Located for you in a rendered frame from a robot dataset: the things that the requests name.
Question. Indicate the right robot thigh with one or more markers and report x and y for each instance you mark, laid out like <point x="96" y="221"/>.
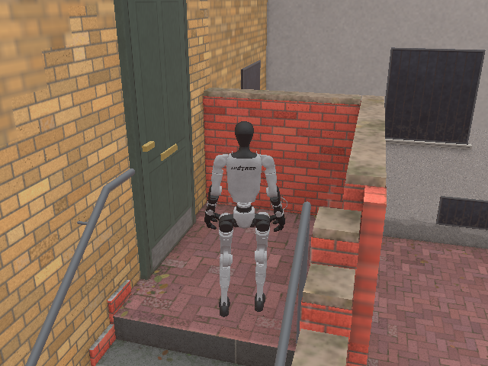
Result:
<point x="262" y="229"/>

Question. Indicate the robot left hand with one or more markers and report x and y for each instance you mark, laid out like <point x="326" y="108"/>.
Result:
<point x="208" y="218"/>

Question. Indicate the left robot foot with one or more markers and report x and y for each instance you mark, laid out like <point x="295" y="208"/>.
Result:
<point x="224" y="310"/>

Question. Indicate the robot left upper arm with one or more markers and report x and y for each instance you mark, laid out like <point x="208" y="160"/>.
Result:
<point x="217" y="174"/>

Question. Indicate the left robot forearm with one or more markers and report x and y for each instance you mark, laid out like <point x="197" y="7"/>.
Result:
<point x="211" y="203"/>

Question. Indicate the robot right upper arm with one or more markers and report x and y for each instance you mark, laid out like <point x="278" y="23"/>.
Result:
<point x="270" y="174"/>

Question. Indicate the right robot forearm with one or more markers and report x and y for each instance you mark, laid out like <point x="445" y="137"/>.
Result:
<point x="276" y="204"/>

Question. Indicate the robot right hand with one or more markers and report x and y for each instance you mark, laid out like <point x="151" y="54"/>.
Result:
<point x="280" y="220"/>

